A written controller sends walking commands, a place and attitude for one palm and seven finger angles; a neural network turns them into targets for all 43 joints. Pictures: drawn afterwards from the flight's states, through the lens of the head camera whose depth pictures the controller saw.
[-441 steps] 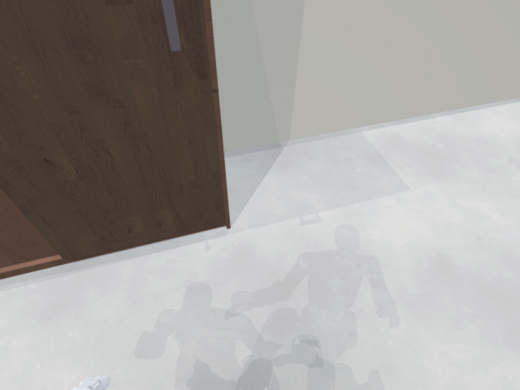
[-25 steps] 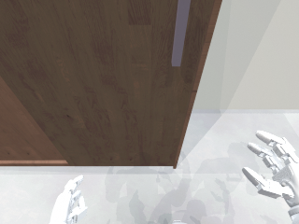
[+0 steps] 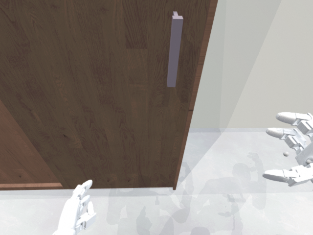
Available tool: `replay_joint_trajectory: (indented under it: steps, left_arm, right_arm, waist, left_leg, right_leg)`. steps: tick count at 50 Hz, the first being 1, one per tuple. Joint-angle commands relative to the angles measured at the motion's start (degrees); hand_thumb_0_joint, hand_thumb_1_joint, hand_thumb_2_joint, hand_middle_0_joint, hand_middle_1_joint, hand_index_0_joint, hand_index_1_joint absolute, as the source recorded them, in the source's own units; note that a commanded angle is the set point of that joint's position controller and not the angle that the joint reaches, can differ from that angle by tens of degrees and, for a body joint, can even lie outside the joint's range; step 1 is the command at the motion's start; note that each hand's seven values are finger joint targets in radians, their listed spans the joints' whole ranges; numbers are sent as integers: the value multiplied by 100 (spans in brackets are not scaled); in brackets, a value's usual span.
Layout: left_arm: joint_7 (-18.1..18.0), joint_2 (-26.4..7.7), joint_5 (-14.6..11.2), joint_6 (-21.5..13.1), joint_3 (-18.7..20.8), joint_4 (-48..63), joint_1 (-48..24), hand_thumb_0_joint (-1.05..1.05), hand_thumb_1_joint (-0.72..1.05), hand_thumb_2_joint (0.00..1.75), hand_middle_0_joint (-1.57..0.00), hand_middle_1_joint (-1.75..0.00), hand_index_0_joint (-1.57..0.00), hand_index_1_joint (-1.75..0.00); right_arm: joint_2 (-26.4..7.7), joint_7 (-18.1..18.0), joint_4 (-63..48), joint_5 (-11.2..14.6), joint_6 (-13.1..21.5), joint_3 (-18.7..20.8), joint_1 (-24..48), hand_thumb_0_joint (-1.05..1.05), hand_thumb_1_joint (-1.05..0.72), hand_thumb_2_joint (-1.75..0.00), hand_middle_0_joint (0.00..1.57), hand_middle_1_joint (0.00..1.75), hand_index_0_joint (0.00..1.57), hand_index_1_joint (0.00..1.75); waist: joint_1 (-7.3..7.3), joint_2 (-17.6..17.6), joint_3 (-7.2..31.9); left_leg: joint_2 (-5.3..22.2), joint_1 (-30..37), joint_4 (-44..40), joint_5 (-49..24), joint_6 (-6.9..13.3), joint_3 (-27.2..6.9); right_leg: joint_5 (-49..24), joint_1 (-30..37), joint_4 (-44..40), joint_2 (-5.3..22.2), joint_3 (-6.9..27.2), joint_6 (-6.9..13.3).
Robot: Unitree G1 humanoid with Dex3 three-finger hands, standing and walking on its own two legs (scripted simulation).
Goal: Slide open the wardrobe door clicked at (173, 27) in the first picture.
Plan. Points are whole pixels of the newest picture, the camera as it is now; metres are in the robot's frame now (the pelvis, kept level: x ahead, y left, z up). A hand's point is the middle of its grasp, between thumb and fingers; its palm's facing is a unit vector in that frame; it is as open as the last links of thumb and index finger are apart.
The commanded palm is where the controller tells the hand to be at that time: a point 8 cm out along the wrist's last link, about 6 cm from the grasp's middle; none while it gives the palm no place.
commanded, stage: raise the hand with hooked fingers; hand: right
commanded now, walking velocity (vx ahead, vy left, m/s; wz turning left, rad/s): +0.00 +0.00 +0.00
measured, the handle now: (173, 51) +0.55 -0.04 +0.23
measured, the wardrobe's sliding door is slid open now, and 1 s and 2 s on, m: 0.00 0.00 0.00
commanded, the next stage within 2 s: move the hooked fingers beside the handle in 0.94 s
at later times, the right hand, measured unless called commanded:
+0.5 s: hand out of the picture +0.26 -0.28 +0.26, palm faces +0.08 +0.99 -0.12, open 14.0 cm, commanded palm +0.23 -0.32 +0.26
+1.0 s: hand (310, 111) +0.28 -0.27 +0.25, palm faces +0.06 +0.99 -0.12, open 14.0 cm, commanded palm +0.24 -0.31 +0.26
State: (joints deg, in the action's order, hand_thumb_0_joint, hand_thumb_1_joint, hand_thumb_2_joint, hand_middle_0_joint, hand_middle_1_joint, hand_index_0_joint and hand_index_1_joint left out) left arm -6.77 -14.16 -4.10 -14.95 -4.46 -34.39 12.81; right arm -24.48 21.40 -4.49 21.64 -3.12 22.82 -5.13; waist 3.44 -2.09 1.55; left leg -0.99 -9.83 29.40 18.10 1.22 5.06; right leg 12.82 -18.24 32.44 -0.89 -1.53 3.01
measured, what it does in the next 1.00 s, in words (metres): stands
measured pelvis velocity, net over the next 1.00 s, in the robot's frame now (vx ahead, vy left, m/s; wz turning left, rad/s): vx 0.00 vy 0.01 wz -0.01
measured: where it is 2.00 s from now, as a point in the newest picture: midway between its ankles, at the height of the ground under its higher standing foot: outside the picture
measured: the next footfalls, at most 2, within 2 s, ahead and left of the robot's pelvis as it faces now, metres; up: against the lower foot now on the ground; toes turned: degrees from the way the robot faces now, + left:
none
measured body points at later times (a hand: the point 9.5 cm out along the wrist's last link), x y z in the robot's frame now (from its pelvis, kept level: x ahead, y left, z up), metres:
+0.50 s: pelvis -0.01 +0.01 +0.01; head -0.05 +0.02 +0.45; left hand +0.20 +0.21 -0.05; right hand +0.25 -0.33 +0.27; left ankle -0.02 +0.11 -0.73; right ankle +0.05 -0.08 -0.73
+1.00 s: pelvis +0.00 +0.01 +0.01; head -0.03 +0.03 +0.46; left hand +0.22 +0.21 -0.05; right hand +0.27 -0.32 +0.26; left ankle -0.02 +0.11 -0.73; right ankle +0.05 -0.08 -0.73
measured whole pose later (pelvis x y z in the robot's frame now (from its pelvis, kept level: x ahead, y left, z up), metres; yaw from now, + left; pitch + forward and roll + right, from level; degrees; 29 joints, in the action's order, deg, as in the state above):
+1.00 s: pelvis +0.00 +0.01 +0.01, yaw +0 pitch -3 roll +1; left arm -5.4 -15.3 -6.4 -8.3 -6.4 -33.7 10.0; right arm -32.4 25.1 0.0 20.5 -23.2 27.7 13.7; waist 4.1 -3.8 1.8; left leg -1.0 -5.3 24.8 16.2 1.7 5.3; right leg 10.5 -13.6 27.4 -1.2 -1.0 2.6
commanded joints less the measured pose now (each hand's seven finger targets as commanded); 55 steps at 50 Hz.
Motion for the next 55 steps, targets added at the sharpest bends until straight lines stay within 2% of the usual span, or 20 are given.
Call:
replay_joint_trajectory:
  steps: [1, 4, 8, 12, 14, 16, 20, 23, 24, 26, 30, 32, 34, 39, 41, 43, 44, 50, 52, 55]
  left_arm:
    - [-27, -723, -72, -232, 233, 910, -761, 0, 90, 90, -20, -30, -20, -30]
    - [-14, -716, -99, -154, 193, 929, -849, 0, 90, 90, -20, -30, -20, -30]
    - [-4, -697, -131, -84, 148, 975, -981, 0, 90, 90, -20, -30, -20, -30]
    - [5, -696, -146, -21, 116, 969, -1077, 0, 90, 90, -20, -30, -20, -30]
    - [27, -706, -166, 35, 112, 943, -1134, 0, 90, 90, -20, -30, -20, -30]
    - [36, -730, -183, 69, 95, 946, -1195, 0, 90, 90, -20, -30, -20, -30]
    - [72, -762, -218, 134, 93, 961, -1282, 0, 90, 90, -20, -30, -20, -30]
    - [91, -778, -242, 169, 85, 971, -1304, 0, 90, 90, -20, -30, -20, -30]
    - [117, -780, -245, 205, 97, 958, -1288, 0, 90, 90, -20, -30, -20, -30]
    - [150, -850, -272, 266, 114, 967, -1264, 0, 90, 90, -20, -30, -20, -30]
    - [188, -819, -278, 307, 140, 1102, -1399, 0, 90, 90, -20, -30, -20, -30]
    - [167, -772, -253, 258, 124, 1155, -1409, 0, 90, 90, -20, -30, -20, -30]
    - [139, -746, -219, 241, 123, 1122, -1386, 0, 90, 90, -20, -30, -20, -30]
    - [112, -761, -223, 264, 123, 1026, -1279, 0, 90, 90, -20, -30, -20, -30]
    - [112, -778, -242, 276, 114, 1024, -1295, 0, 90, 90, -20, -30, -20, -30]
    - [103, -781, -249, 282, 111, 1059, -1287, 0, 90, 90, -20, -30, -20, -30]
    - [107, -773, -241, 298, 120, 1063, -1274, 0, 90, 90, -20, -30, -20, -30]
    - [132, -806, -241, 348, 113, 1053, -1264, 0, 90, 90, -20, -30, -20, -30]
    - [138, -792, -248, 348, 118, 1070, -1291, 0, 90, 90, -20, -30, -20, -30]
    - [130, -772, -265, 355, 123, 1030, -1308, 0, 90, 90, -20, -30, -20, -30]
  right_arm:
    - [-1478, 91, -1021, 94, -142, 694, 1647, 0, 48, -31, 30, 118, 30, 118]
    - [-1594, 140, -922, 108, -386, 720, 1991, 0, 50, -30, 30, 120, 30, 120]
    - [-1833, 189, -997, 40, -615, 810, 2600, 0, 50, -30, 30, 120, 30, 120]
    - [-2076, 223, -934, 24, -834, 955, 2966, 0, 50, -30, 30, 120, 30, 120]
    - [-2223, 253, -767, 28, -976, 1039, 3054, 0, 50, -30, 30, 120, 30, 120]
    - [-2250, 291, -695, 13, -1137, 1000, 3376, 0, 50, -30, 30, 120, 30, 120]
    - [-2486, 367, -495, 4, -1403, 1084, 3747, 0, 50, -30, 30, 120, 30, 120]
    - [-2425, 441, -221, -35, -1591, 945, 3927, 0, 50, -30, 30, 120, 30, 120]
    - [-2339, 466, 104, 0, -1658, 919, 3608, 0, 50, -30, 30, 120, 30, 120]
    - [-2236, 549, 283, 6, -1785, 832, 3439, 0, 50, -30, 30, 120, 30, 120]
    - [-2463, 490, -391, 9, -1698, 999, 3748, 0, 50, -30, 30, 120, 30, 120]
    - [-2568, 386, -878, -7, -1528, 1091, 4012, 0, 50, -30, 30, 120, 30, 120]
    - [-2710, 299, -926, 16, -1422, 1289, 3807, 0, 50, -30, 30, 120, 30, 120]
    - [-2552, 241, -645, -46, -1553, 1192, 3696, 0, 50, -30, 30, 120, 30, 120]
    - [-2407, 269, -660, -76, -1659, 1022, 3832, 0, 50, -30, 30, 120, 30, 120]
    - [-2372, 305, -675, -78, -1700, 962, 3849, 0, 50, -30, 30, 120, 30, 120]
    - [-2385, 329, -624, -48, -1692, 976, 3681, 0, 50, -30, 30, 120, 30, 120]
    - [-2499, 411, -521, 8, -1672, 1134, 3634, 0, 50, -30, 30, 120, 30, 120]
    - [-2471, 418, -500, 13, -1681, 1113, 3697, 0, 50, -30, 30, 120, 30, 120]
    - [-2161, 380, -492, -35, -1649, 730, 4125, 0, 50, -30, 30, 120, 30, 120]
  waist:
    - [-23, -439, 645]
    - [-17, -283, 655]
    - [-23, -522, 766]
    - [12, -519, 825]
    - [43, -359, 753]
    - [13, -480, 725]
    - [39, -304, 790]
    - [22, -408, 780]
    - [43, -76, 596]
    - [19, 18, 543]
    - [35, -144, 875]
    - [45, -446, 1104]
    - [87, -409, 1050]
    - [75, -583, 871]
    - [10, -644, 855]
    - [0, -599, 951]
    - [21, -376, 960]
    - [21, -181, 1023]
    - [16, -272, 1012]
    - [-84, -395, 990]
  left_leg:
    - [-42, -556, -677, -697, 31, -160]
    - [-34, -463, -814, -633, 41, -240]
    - [-25, -464, -869, -563, 47, -223]
    - [-5, -366, -946, -615, 65, -251]
    - [31, -290, -1047, -582, 71, -340]
    - [49, -360, -1033, -547, 72, -320]
    - [108, -300, -1077, -542, 61, -416]
    - [93, -409, -1033, -493, 65, -378]
    - [122, -411, -1098, -447, 55, -453]
    - [141, -519, -1055, -416, 15, -482]
    - [197, -383, -1013, -520, 1, -618]
    - [112, -361, -925, -609, 60, -443]
    - [121, -284, -989, -700, 62, -511]
    - [90, -325, -977, -827, 69, -404]
    - [72, -411, -935, -877, 68, -338]
    - [39, -420, -911, -882, 67, -289]
    - [60, -335, -950, -948, 54, -355]
    - [35, -320, -928, -1162, 37, -301]
    - [27, -371, -916, -1180, 38, -295]
    - [57, -464, -923, -1181, 33, -350]
  right_leg:
    - [-324, 1272, -834, 169, 668, -143]
    - [-254, 1335, -872, 153, 680, -137]
    - [-154, 1496, -968, 117, 697, -137]
    - [-235, 1575, -1003, 99, 699, -135]
    - [-242, 1516, -978, 108, 676, -131]
    - [-180, 1520, -1009, 89, 694, -135]
    - [-237, 1478, -941, 74, 684, -115]
    - [-169, 1509, -952, 51, 704, -121]
    - [-157, 1336, -903, 77, 703, -120]
    - [-112, 1236, -860, 71, 690, -113]
    - [-313, 1310, -689, 76, 622, -114]
    - [-400, 1585, -770, 59, 651, -113]
    - [-493, 1567, -737, 84, 627, -107]
    - [-559, 1563, -821, 82, 622, -121]
    - [-568, 1633, -861, 84, 649, -121]
    - [-568, 1722, -896, 78, 680, -120]
    - [-645, 1667, -827, 87, 651, -110]
    - [-786, 1668, -814, 60, 639, -87]
    - [-802, 1706, -815, 50, 644, -86]
    - [-778, 1764, -763, 61, 622, -91]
